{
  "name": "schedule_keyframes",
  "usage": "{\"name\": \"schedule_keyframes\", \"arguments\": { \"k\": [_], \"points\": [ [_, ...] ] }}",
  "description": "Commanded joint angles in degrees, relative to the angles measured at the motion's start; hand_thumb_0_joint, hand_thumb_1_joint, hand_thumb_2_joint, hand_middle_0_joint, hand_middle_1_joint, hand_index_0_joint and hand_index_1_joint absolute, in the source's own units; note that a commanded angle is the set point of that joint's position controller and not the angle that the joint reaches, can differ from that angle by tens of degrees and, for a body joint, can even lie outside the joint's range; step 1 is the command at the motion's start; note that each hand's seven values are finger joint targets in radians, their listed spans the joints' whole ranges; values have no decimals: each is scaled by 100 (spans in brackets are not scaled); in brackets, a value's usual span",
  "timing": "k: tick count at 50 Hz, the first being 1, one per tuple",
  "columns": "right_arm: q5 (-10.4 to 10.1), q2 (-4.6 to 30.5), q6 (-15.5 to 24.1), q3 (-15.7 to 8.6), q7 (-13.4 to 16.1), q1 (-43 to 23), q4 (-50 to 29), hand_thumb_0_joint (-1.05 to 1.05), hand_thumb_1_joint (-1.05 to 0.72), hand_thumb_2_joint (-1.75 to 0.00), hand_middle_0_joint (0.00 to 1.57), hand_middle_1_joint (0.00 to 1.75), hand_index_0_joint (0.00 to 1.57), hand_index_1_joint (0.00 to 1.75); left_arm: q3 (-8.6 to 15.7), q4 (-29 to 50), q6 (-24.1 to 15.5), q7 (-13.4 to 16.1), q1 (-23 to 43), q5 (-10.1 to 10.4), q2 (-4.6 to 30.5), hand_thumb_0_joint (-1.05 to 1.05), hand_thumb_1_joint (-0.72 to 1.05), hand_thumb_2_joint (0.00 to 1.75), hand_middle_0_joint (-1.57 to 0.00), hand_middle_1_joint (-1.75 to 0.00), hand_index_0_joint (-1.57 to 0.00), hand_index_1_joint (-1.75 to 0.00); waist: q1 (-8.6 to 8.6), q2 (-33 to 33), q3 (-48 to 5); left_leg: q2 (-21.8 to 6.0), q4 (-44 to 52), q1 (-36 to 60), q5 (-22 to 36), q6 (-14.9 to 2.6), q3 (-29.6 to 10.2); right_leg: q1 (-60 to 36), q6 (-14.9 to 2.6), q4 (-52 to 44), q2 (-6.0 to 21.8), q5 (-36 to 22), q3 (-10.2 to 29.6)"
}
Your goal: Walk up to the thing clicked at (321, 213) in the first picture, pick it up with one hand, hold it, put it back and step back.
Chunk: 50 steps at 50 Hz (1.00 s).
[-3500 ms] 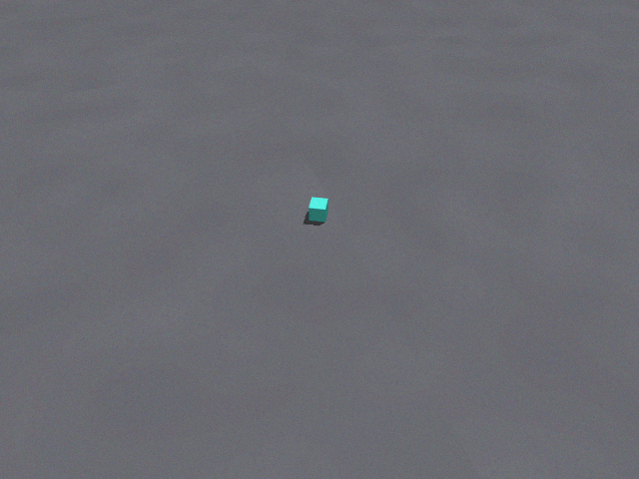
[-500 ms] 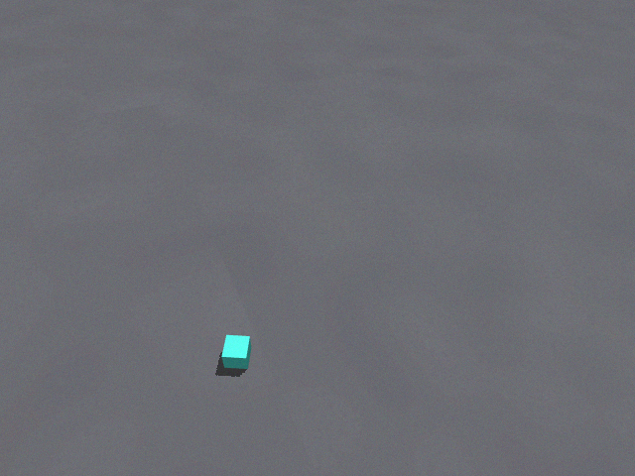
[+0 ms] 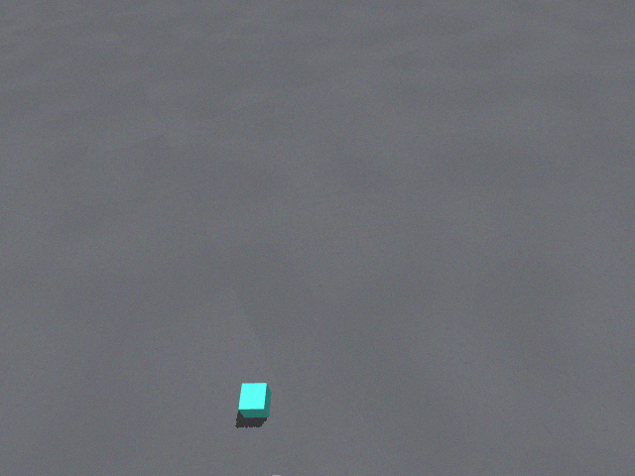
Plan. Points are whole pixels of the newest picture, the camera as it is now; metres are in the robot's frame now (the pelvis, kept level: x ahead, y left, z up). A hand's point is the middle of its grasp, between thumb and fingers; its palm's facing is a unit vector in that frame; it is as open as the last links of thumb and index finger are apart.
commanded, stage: walk up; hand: left
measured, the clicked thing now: (255, 400) +0.49 +0.29 -0.74
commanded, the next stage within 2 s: stand in 1.92 s
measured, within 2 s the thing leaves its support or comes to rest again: neither
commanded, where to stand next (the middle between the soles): +0.16 +0.04 m, yaw +1 degrees
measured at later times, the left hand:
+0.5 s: hand out of the picture +0.11 +0.31 -0.17, palm faces -0.06 -0.94 -0.34, open 7.4 cm
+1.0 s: hand (161, 442) +0.23 +0.28 -0.15, palm faces -0.02 -0.95 -0.33, open 7.4 cm
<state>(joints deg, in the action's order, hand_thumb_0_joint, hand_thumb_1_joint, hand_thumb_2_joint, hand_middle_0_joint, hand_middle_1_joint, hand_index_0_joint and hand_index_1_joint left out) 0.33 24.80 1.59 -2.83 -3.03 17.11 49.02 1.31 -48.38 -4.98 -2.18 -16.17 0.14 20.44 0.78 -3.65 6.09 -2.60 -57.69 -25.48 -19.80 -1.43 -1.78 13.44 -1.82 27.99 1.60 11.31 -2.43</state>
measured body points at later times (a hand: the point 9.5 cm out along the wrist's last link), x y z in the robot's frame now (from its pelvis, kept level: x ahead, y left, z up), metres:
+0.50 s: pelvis +0.08 +0.05 -0.01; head +0.10 +0.06 +0.44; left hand +0.12 +0.36 -0.14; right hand +0.16 -0.27 -0.11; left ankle +0.14 +0.16 -0.74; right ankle +0.10 -0.11 -0.71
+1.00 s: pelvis +0.11 +0.03 +0.00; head +0.12 +0.03 +0.45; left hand +0.23 +0.33 -0.12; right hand +0.19 -0.27 -0.13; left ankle +0.14 +0.16 -0.74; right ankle +0.12 -0.10 -0.74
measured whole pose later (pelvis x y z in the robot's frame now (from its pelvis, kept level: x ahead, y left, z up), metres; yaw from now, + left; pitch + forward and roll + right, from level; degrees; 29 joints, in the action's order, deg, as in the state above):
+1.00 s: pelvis +0.11 +0.03 +0.00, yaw +0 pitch -2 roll +0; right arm 0.0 20.0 1.5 0.6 -1.3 7.0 62.7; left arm -0.5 -60.5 -1.4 -0.6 -4.4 0.4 20.1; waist -0.2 0.3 3.2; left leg -1.2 -26.2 -11.4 -12.4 0.4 1.4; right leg 10.0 1.0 26.3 2.0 13.9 -1.4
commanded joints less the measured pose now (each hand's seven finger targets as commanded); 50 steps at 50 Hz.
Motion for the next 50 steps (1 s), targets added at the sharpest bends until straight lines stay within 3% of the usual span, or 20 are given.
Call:
{"name": "schedule_keyframes", "arguments": {
  "k": [1,6,9,10,11,12,13,14,18,24,27,28,29,30,31,32,34,36,40,50],
  "points": [
    [41,880,45,-328,13,368,-238,0,-90,-90,20,30,20,30,560,467,-93,129,-68,-63,1677,0,90,90,-20,-30,-20,-30,-38,1356,-113,-176,794,-284,444,204,148,42,-1036,-1466,1105,203,865],
    [78,634,100,-261,125,-104,-150,0,-90,-90,20,30,20,30,424,354,48,184,-82,-82,1571,0,90,90,-20,-30,-20,-30,70,1293,-196,-125,1816,749,1038,226,345,596,-942,-638,1117,-1271,535],
    [72,662,180,-257,225,134,77,0,-90,-90,20,30,20,30,360,356,155,230,207,-2,1520,0,90,90,-20,-30,-20,-30,-167,888,-624,102,2777,1670,1593,32,438,681,-712,393,983,-1503,455],
    [86,852,223,-285,269,316,148,0,-90,-90,20,30,20,30,282,359,193,242,150,24,1310,0,90,90,-20,-30,-20,-30,-256,380,-749,-102,3194,1916,1834,-85,152,723,-463,924,730,-979,338],
    [143,1280,258,-356,308,305,108,0,-90,-90,20,30,20,30,188,344,222,237,-143,85,992,0,90,90,-20,-30,-20,-30,-150,-801,-1049,-1166,3501,2180,2328,-335,-1144,1003,-125,1676,198,255,86],
    [97,1582,279,-434,265,368,-38,0,-90,-90,20,30,20,30,182,321,251,225,-483,89,1069,0,90,90,-20,-30,-20,-30,-96,-885,-1038,-1722,3922,2306,928,-903,-2363,1544,-82,2321,-375,2179,71],
    [27,1825,251,-538,246,274,-12,0,-90,-90,20,30,20,30,300,107,319,280,-573,12,1444,0,90,90,-20,-30,-20,-30,-189,-862,-1010,-2037,4092,2308,-348,-1346,-2768,1703,-113,2971,-81,2313,317],
    [22,1675,215,-543,260,187,-8,0,-90,-90,20,30,20,30,329,10,331,279,-420,-61,1609,0,90,90,-20,-30,-20,-30,-228,-642,-820,-1866,4222,2086,-920,-1280,-2709,1821,-93,3175,22,2146,492],
    [61,1346,214,-380,264,-362,-172,0,-90,-90,20,30,20,30,357,-212,340,173,-495,-57,1514,0,90,90,-20,-30,-20,-30,-41,-804,-492,-1110,4224,1312,-655,-872,-1231,1387,-16,2588,159,1434,456],
    [99,1263,103,-327,245,-537,-246,0,-90,-90,20,30,20,30,324,-409,281,191,-363,-114,1285,0,90,90,-20,-30,-20,-30,-130,-740,-445,-1122,4014,826,-334,-1032,-878,610,167,1322,76,1196,118],
    [43,1131,-8,-243,225,-837,-260,0,-90,-90,20,30,20,30,325,-628,213,256,-511,-132,1117,0,90,90,-20,-30,-20,-30,67,-417,-633,-953,3296,401,81,-814,-534,-339,108,185,-133,394,-107],
    [-14,895,-36,-148,223,-859,-232,0,-90,-90,20,30,20,30,337,-662,177,292,-501,-156,1159,0,90,90,-20,-30,-20,-30,142,-135,-666,-810,3007,236,144,-592,-435,-594,41,-95,-101,231,65],
    [-57,668,-42,-66,229,-792,-219,0,-90,-90,20,30,20,30,356,-632,142,323,-450,-193,1295,0,90,90,-20,-30,-20,-30,143,382,-650,-638,2536,108,146,-363,-252,-633,-107,-562,323,343,709],
    [-98,398,-51,25,226,-655,-186,0,-90,-90,20,30,20,30,393,-507,71,346,-158,-236,1623,0,90,90,-20,-30,-20,-30,-39,1298,-554,-88,1841,31,-86,-44,56,-271,-425,-1227,1316,541,2320],
    [-68,592,-94,-32,262,-701,-68,0,-90,-90,20,30,20,30,399,-404,83,327,400,-178,1913,0,90,90,-20,-30,-20,-30,-93,1313,-293,141,1563,196,-798,30,119,386,-917,-1448,1808,1239,2730],
    [-44,787,-81,-105,281,-548,140,0,-90,-90,20,30,20,30,370,-343,120,303,766,-160,1912,0,90,90,-20,-30,-20,-30,-210,1227,-178,-9,1627,839,-703,17,-4,920,-1034,-1155,1760,1038,2483],
    [-94,826,24,-72,268,-530,360,0,-90,-90,20,30,20,30,242,-370,161,274,869,-89,1488,0,90,90,-20,-30,-20,-30,-321,1058,-315,-73,2781,1399,318,-46,11,789,-465,-635,1023,97,1264],
    [-104,863,68,-78,272,-618,482,0,-90,-90,20,30,20,30,193,-474,140,271,835,-46,1352,0,90,90,-20,-30,-20,-30,-232,1170,-754,-272,2926,1673,1645,-111,-219,305,-166,-306,673,-800,817],
    [-61,881,64,-9,258,-927,653,0,-90,-90,20,30,20,30,180,-655,196,258,877,-22,1398,0,90,90,-20,-30,-20,-30,-99,993,-694,-293,3148,1519,1157,-116,-263,127,-83,-623,646,116,855],
    [-38,826,113,71,308,-1313,1133,0,-90,-90,20,30,20,30,104,-1057,264,263,1276,16,1251,0,90,90,-20,-30,-20,-30,-27,200,-868,-454,3780,1547,1876,-66,-309,-697,-15,-702,551,-747,582]
  ]
}}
